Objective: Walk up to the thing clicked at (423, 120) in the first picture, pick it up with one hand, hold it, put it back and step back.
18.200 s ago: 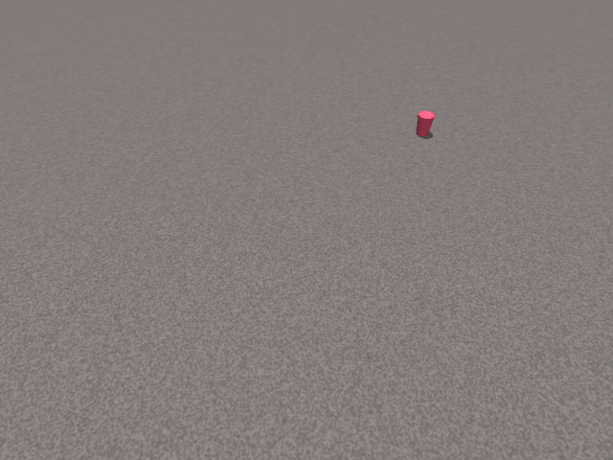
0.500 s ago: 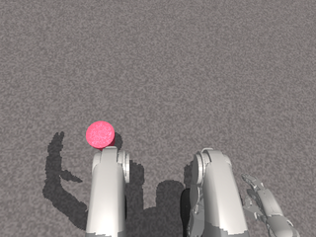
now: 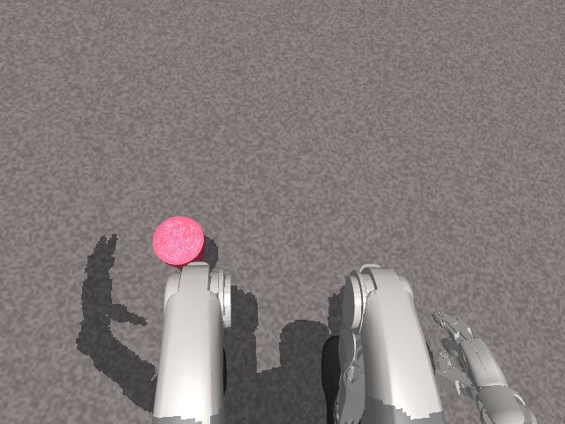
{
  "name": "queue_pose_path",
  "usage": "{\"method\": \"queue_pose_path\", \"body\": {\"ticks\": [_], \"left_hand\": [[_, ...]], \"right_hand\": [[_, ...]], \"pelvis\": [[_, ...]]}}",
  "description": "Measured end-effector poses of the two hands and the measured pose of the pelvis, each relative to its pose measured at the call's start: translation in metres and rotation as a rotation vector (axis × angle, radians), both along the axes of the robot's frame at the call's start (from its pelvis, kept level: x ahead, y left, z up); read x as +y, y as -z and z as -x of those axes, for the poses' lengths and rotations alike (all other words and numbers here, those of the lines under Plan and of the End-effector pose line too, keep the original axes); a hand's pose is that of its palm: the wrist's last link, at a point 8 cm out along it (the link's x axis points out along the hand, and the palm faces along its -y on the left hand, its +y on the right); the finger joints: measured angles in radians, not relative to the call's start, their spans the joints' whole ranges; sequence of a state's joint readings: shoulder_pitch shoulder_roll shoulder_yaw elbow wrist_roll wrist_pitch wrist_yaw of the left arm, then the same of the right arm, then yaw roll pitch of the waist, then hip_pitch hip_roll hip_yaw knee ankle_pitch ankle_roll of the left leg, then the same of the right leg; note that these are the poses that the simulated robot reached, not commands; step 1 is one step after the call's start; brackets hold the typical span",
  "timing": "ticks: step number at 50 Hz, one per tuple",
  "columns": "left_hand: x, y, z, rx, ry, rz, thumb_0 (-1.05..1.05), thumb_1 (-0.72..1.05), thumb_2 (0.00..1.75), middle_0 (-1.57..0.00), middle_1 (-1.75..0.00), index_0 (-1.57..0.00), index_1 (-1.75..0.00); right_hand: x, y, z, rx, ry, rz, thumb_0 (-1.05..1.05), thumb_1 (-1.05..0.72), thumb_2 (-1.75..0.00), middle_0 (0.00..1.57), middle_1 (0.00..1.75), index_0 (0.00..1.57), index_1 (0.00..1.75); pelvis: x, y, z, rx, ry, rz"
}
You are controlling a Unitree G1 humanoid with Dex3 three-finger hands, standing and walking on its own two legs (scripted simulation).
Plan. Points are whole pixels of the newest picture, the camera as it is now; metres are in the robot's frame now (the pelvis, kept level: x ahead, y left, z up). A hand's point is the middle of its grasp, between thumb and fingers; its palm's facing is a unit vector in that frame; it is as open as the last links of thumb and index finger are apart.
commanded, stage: approach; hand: left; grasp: from the side
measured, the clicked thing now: (183, 247) +0.40 +0.21 -0.30
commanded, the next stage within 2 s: close in in 0.68 s
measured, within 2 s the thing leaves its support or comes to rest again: neither
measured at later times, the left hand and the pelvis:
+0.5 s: hand (50, 247) +0.34 +0.35 -0.08, palm faces +0.08 -1.00 -0.01, open 17.5 cm; pelvis +0.00 +0.00 -0.03, yaw -1 degrees
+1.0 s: hand (147, 241) +0.39 +0.26 -0.23, palm faces +0.07 -1.00 +0.04, open 17.5 cm; pelvis -0.01 +0.01 -0.08, yaw -8 degrees
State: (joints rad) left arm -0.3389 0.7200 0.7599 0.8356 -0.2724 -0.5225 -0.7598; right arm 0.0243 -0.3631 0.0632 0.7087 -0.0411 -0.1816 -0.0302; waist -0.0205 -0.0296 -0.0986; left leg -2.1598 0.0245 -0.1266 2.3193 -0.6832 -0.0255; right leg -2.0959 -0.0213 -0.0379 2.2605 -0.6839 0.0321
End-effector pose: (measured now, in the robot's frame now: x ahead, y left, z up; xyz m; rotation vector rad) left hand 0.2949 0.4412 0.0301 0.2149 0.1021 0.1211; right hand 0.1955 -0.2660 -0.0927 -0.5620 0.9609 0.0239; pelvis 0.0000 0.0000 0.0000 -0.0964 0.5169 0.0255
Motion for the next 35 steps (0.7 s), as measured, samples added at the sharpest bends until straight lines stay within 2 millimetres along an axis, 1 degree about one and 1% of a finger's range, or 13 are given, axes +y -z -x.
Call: {"method": "queue_pose_path", "body": {"ticks": [6, 10, 13, 15, 18, 20, 27, 31, 35], "left_hand": [[-0.001, -0.001, 0.002, -0.002, 0.0, 0.0, -0.01, -0.51, 0.16, -0.06, -0.3, -0.1, -0.25], [-0.003, -0.001, 0.004, -0.003, 0.003, 0.006, -0.01, -0.53, 0.14, -0.05, -0.28, -0.1, -0.23], [-0.005, 0.006, 0.004, -0.013, -0.006, 0.04, -0.01, -0.56, 0.12, -0.05, -0.26, -0.09, -0.21], [-0.009, 0.015, 0.004, -0.017, -0.01, 0.071, -0.01, -0.57, 0.11, -0.04, -0.24, -0.08, -0.2], [-0.017, 0.035, 0.001, -0.017, -0.006, 0.118, -0.01, -0.59, 0.09, -0.04, -0.22, -0.08, -0.18], [-0.024, 0.053, -0.003, -0.018, -0.002, 0.152, -0.01, -0.59, 0.09, -0.04, -0.22, -0.08, -0.18], [-0.05, 0.126, -0.024, 0.013, 0.033, 0.214, -0.01, -0.6, 0.08, -0.04, -0.2, -0.07, -0.16], [-0.058, 0.163, -0.036, 0.016, 0.03, 0.219, -0.01, -0.6, 0.08, -0.05, -0.19, -0.07, -0.16], [-0.066, 0.194, -0.045, 0.014, 0.036, 0.22, -0.01, -0.6, 0.08, -0.05, -0.19, -0.07, -0.16]], "right_hand": [[0.0, -0.001, 0.001, -0.003, 0.002, -0.002, 0.01, -0.89, -0.88, 0.2, 0.3, 0.2, 0.3], [0.001, -0.001, 0.001, -0.008, 0.001, -0.005, 0.01, -0.88, -0.88, 0.2, 0.3, 0.2, 0.3], [0.001, -0.001, 0.001, -0.014, -0.002, -0.011, 0.01, -0.88, -0.88, 0.2, 0.3, 0.2, 0.3], [0.002, 0.0, 0.002, -0.016, -0.009, -0.012, 0.01, -0.88, -0.88, 0.2, 0.3, 0.2, 0.3], [0.001, 0.004, 0.003, -0.012, -0.028, -0.008, 0.01, -0.88, -0.88, 0.2, 0.3, 0.2, 0.3], [0.001, 0.007, 0.004, -0.007, -0.045, 0.0, 0.01, -0.88, -0.88, 0.2, 0.3, 0.2, 0.3], [0.0, 0.02, 0.008, 0.037, -0.118, 0.058, 0.01, -0.88, -0.88, 0.2, 0.3, 0.2, 0.3], [0.001, 0.026, 0.01, 0.082, -0.163, 0.101, 0.01, -0.88, -0.88, 0.2, 0.3, 0.2, 0.3], [0.002, 0.03, 0.013, 0.136, -0.201, 0.145, 0.01, -0.89, -0.88, 0.2, 0.3, 0.2, 0.3]], "pelvis": [[0.0, -0.001, 0.001, -0.004, -0.001, -0.001], [0.0, -0.001, 0.002, -0.007, -0.001, -0.003], [0.0, 0.001, 0.003, -0.008, 0.0, -0.005], [-0.001, 0.003, 0.004, -0.012, 0.001, -0.006], [-0.001, 0.008, 0.005, -0.02, 0.004, -0.006], [-0.002, 0.014, 0.005, -0.028, 0.008, -0.004], [-0.003, 0.039, 0.003, -0.075, 0.029, 0.017], [-0.001, 0.053, 0.001, -0.107, 0.044, 0.037], [0.002, 0.063, -0.001, -0.134, 0.055, 0.059]]}}
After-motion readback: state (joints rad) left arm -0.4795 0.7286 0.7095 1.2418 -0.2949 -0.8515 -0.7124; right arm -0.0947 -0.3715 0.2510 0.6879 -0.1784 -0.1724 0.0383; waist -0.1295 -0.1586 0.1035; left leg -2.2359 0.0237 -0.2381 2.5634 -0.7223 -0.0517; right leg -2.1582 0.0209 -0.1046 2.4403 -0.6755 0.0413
